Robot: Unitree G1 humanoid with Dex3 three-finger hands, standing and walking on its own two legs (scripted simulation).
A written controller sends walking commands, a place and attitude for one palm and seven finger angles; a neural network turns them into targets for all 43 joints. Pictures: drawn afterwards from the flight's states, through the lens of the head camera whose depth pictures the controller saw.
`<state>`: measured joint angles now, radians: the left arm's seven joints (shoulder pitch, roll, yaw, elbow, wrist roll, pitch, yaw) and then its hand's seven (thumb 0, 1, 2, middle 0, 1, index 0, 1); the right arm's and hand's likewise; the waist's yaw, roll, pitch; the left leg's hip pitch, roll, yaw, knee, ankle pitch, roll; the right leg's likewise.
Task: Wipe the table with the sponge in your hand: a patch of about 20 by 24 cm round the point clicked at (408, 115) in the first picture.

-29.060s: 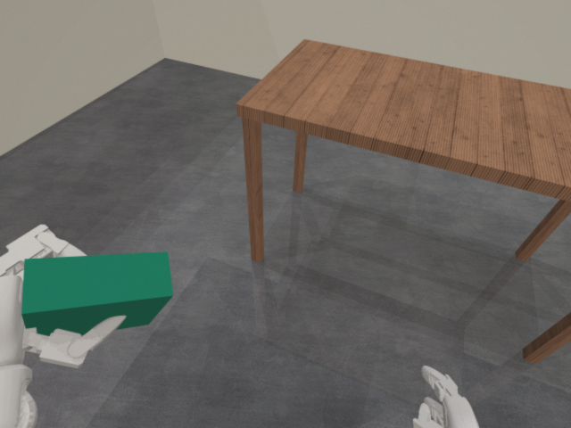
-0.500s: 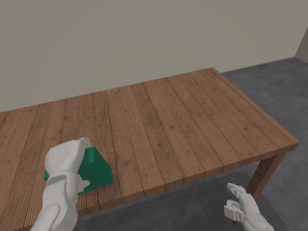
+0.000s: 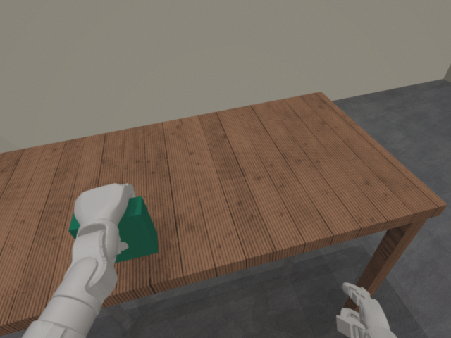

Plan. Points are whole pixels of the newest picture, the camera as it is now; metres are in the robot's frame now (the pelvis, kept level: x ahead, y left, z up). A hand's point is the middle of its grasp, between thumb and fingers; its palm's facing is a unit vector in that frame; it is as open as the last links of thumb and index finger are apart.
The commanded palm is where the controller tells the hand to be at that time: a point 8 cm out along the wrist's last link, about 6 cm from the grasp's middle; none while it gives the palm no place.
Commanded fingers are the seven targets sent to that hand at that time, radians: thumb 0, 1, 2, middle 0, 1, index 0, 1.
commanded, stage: wipe forward along the middle lane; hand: left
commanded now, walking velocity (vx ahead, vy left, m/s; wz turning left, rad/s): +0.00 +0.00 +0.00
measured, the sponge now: (121, 239) +0.29 +0.26 +0.02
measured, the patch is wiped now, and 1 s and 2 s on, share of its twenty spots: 1.00 1.00 1.00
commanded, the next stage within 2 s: slide back across to the first lane in 1.08 s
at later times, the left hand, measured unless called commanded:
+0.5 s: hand (117, 198) +0.35 +0.28 +0.07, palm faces -0.08 -0.03 -1.00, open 9.0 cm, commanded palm +0.34 +0.28 +0.10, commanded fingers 0.00 0.10 1.30 -1.20 -1.60 -1.20 -1.60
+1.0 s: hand (116, 180) +0.40 +0.30 +0.07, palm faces -0.11 -0.01 -0.99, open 9.0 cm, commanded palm +0.39 +0.31 +0.10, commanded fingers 0.00 0.10 1.30 -1.20 -1.60 -1.20 -1.60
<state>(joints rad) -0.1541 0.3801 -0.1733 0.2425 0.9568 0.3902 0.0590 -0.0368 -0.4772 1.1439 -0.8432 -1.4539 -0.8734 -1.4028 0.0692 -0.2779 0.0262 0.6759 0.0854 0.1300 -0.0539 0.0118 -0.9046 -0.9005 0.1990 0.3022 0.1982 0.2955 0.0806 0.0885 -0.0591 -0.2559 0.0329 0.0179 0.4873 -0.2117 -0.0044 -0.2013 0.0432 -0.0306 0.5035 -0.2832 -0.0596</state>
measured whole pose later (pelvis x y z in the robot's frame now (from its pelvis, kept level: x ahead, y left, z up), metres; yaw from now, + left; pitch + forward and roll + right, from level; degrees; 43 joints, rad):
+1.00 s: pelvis +0.00 +0.01 -0.01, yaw +0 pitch +8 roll -1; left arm -0.68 0.50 -0.07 0.94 1.02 0.16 0.11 0.00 -0.52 1.18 -0.87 -1.41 -0.90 -1.41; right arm 0.21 -0.29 0.00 0.70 0.09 0.16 -0.06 0.01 -0.91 -0.90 0.20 0.30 0.20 0.30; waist -0.02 0.06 -0.10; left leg -0.49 0.03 0.00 0.58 -0.22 0.00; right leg -0.41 0.05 -0.05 0.56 -0.28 -0.05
